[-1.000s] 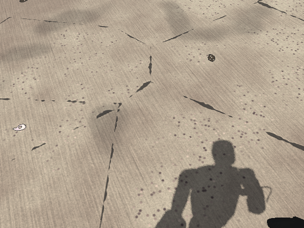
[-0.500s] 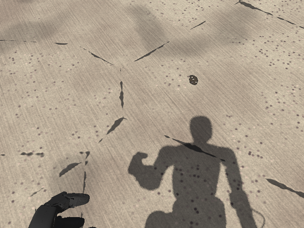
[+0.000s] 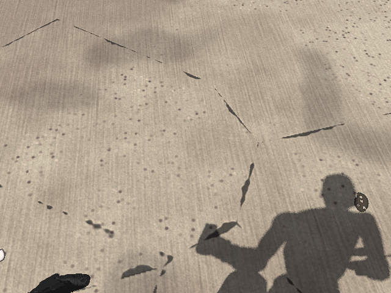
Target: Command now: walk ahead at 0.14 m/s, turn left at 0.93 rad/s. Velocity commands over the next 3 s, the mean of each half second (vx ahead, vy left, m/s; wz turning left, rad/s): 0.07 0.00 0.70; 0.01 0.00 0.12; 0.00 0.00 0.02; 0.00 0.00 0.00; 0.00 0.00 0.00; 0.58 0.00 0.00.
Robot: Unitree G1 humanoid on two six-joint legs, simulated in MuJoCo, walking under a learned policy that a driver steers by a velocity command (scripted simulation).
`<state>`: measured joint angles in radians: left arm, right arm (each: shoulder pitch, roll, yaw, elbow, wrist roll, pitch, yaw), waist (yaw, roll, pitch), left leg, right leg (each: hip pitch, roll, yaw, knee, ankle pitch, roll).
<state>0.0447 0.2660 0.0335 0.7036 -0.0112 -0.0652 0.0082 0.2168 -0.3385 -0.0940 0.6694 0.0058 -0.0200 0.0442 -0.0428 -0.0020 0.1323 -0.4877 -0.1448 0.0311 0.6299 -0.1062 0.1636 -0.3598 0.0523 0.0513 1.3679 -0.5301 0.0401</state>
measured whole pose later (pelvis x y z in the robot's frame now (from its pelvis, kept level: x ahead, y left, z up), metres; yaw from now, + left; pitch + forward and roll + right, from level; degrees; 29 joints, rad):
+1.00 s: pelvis +0.14 -0.06 +0.03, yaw +23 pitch -1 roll -1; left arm 0.20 0.24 0.03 0.77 0.01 -0.01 0.01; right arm 0.25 -0.21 -0.02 0.72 -0.02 0.00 -0.02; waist 0.02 -0.01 0.02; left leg -0.19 -0.02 -0.07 0.56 -0.35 0.01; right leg -0.27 0.00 0.06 0.52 -0.23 0.03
